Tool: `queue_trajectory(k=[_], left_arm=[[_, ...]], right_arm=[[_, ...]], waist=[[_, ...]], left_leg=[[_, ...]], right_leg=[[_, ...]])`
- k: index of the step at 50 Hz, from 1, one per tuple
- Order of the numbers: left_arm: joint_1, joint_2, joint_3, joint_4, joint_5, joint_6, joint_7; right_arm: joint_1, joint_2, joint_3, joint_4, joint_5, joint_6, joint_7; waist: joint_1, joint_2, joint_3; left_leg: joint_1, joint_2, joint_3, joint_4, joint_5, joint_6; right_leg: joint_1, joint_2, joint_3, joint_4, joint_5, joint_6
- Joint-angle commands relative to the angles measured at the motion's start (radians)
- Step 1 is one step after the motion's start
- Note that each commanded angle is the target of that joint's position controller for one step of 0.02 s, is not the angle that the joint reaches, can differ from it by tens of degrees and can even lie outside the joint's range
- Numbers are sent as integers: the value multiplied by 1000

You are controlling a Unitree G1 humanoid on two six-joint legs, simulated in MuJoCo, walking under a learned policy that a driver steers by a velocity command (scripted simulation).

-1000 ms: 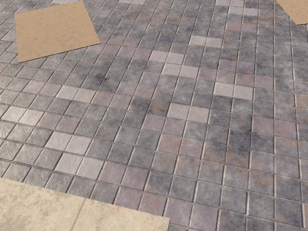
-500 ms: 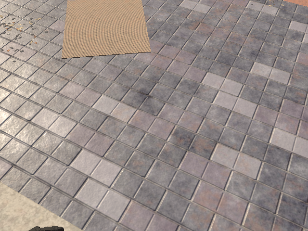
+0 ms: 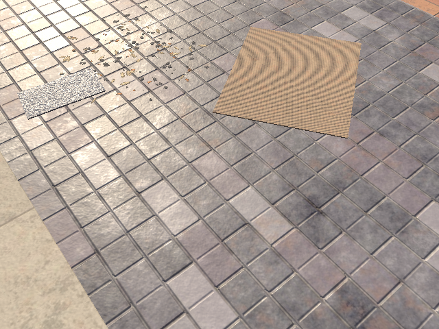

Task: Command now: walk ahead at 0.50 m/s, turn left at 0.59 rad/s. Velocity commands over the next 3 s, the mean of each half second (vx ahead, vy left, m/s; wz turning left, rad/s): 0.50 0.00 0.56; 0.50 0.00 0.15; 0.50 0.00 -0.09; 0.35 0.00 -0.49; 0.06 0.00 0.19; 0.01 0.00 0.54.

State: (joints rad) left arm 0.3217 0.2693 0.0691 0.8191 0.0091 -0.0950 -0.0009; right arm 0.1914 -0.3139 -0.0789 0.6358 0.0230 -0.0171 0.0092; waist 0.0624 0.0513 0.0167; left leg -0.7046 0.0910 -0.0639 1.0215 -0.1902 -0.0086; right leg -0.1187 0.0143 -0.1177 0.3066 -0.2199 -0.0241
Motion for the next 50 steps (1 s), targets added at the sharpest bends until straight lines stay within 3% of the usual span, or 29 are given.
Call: queue_trajectory(k=[1,4,7,9,10,11,12,13,14,15,16,17,18,21,24,26,29,33,35,36,37,38,39,40,41,42,43,45,50], left_arm=[[-76,165,36,-66,-4,-12,6],[-34,188,41,-42,-14,-1,8],[-12,216,49,-25,-29,16,7],[-18,247,58,-25,-38,28,13],[-28,259,61,-29,-40,38,18],[-34,241,53,-36,-40,42,24],[-5,167,25,-60,-1,34,22],[58,64,-13,-122,12,1,6],[-75,164,5,-132,-27,-30,-8],[-135,179,8,-157,-49,-44,-13],[-135,165,2,-149,-31,-50,-6],[-127,170,8,-143,-6,-47,0],[-106,176,13,-139,0,-35,-2],[-92,141,6,-130,5,-5,0],[-190,94,-14,-148,8,-3,-4],[-268,76,-24,-161,1,-8,-14],[-345,95,-21,-185,-17,-14,-28],[-343,125,-8,-203,-14,-24,-42],[-225,150,10,-176,-9,-28,-38],[-90,191,27,-149,-1,-31,-32],[52,274,47,-134,17,-31,-27],[130,264,50,-96,-3,-20,-38],[110,186,28,-99,-27,-15,-36],[40,159,18,-109,-23,-7,-29],[-16,145,10,-117,-10,-1,-27],[-50,126,2,-121,-1,-1,-28],[-66,114,-3,-122,5,-5,-27],[-66,116,-2,-112,-5,-13,-27],[-25,161,11,-75,-16,-6,-13]], right_arm=[[-58,-17,5,-77,0,-16,15],[-154,-3,13,-104,1,-22,33],[-198,-17,8,-134,5,-21,49],[-151,-53,-10,-135,-3,-17,52],[-50,-87,-31,-115,-2,-14,49],[128,-141,-64,-68,3,-10,38],[266,-229,-92,-39,8,0,14],[212,-313,-89,-65,5,-15,17],[247,-218,-66,-73,2,-28,23],[217,-176,-52,-57,-3,-39,24],[154,-150,-42,-62,0,-43,23],[88,-127,-33,-74,-7,-43,20],[48,-108,-24,-88,-19,-43,17],[34,-107,-20,-68,-21,-52,3],[75,-116,-20,-30,-17,-53,-14],[111,-121,-20,-7,-13,-52,-16],[170,-134,-21,31,-5,-53,-11],[198,-141,-24,65,-7,-39,-15],[173,-134,-21,65,-7,-29,-16],[169,-105,-8,56,-15,-28,-17],[252,-44,13,35,-19,-38,-18],[320,-14,26,45,-8,-53,-16],[227,-105,7,40,6,-58,-12],[126,-124,2,15,9,-61,-10],[68,-114,5,0,-4,-63,-11],[60,-101,1,-1,-14,-62,-10],[84,-84,2,6,-13,-57,-9],[113,-52,8,19,-12,-48,-9],[-26,-15,24,-11,-22,-55,-7]], waist=[[-14,-117,7],[23,-111,36],[21,-122,57],[-26,-154,10],[-91,-154,-53],[-185,-126,-142],[-219,37,-235],[-99,232,-358],[-193,91,-376],[-182,65,-231],[-134,-26,-156],[-90,-33,-109],[-55,-11,-93],[-28,-5,-68],[-67,5,-35],[-107,15,-20],[-145,21,10],[-130,48,23],[-60,54,-31],[1,27,-146],[14,-140,-319],[10,-365,-400],[39,-243,-279],[33,-160,-153],[11,-108,-74],[-19,-108,-32],[-45,-136,-32],[-65,-151,-38],[-33,-115,-5]], left_leg=[[-28,22,4,-145,152,0],[7,3,58,-283,204,17],[31,-19,98,-360,121,55],[147,-82,154,-384,14,97],[289,-128,179,-409,-14,128],[549,-166,175,-471,60,169],[864,8,-97,-476,90,236],[1109,226,-693,-625,-129,423],[1112,231,-724,-713,-201,396],[1002,203,-580,-717,-127,359],[845,159,-469,-717,-29,329],[707,124,-390,-730,75,312],[618,100,-348,-755,140,308],[486,74,-250,-792,292,315],[447,25,-145,-800,300,272],[438,7,-115,-796,218,242],[498,50,-158,-783,132,237],[653,119,-226,-702,212,212],[671,81,-199,-573,444,178],[607,24,-148,-387,484,146],[309,-92,-75,-38,224,79],[59,-192,-74,203,-381,33],[-61,-134,-120,295,-363,36],[-94,-82,-74,286,-270,41],[-72,-44,-40,231,-196,41],[-31,-12,-36,171,-144,39],[23,6,-34,138,-113,35],[56,17,-14,82,-94,21],[28,24,18,-202,138,-10]], right_leg=[[42,-259,106,-144,266,-148],[83,-265,39,-137,274,-126],[161,-296,0,-95,383,-105],[198,-297,-45,35,723,-84],[185,-282,-70,188,873,-68],[79,-247,-99,410,859,-36],[-211,-195,-98,742,373,10],[-596,8,66,1038,-389,54],[-709,-27,215,1105,-341,40],[-765,-63,199,1070,-246,22],[-710,-104,199,988,-167,20],[-635,-129,200,906,-123,28],[-568,-145,206,873,-94,35],[-510,-139,172,759,-33,76],[-488,-122,152,536,179,94],[-434,-93,140,384,318,88],[-430,-73,148,284,352,63],[-448,-58,151,207,207,6],[-281,-18,103,157,167,-37],[-59,-69,143,192,224,-82],[325,-281,452,214,195,-209],[492,-404,834,53,-49,-302],[431,-387,818,7,-239,-260],[295,-354,682,-13,-227,-221],[158,-314,583,-39,-134,-209],[64,-278,516,-68,-47,-203],[11,-254,471,-91,16,-200],[-31,-234,396,-124,117,-214],[-24,-204,252,-161,283,-198]])
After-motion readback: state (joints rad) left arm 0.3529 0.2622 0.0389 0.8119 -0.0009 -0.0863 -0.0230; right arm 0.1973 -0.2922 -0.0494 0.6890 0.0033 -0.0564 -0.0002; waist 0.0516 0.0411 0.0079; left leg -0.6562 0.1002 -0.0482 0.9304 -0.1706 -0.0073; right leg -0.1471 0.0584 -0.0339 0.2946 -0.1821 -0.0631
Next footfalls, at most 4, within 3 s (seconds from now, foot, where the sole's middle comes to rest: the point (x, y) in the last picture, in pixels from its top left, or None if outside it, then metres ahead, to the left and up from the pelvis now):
0.22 left None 0.28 0.16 -0.78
0.72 right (239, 283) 0.62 0.03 -0.78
1.24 left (147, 225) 0.82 0.36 -0.78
1.78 right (201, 152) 1.16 0.20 -0.78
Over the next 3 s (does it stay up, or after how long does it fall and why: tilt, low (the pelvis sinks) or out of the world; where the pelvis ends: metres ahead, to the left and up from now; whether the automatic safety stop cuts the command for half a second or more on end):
stays up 1.12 0.30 -0.01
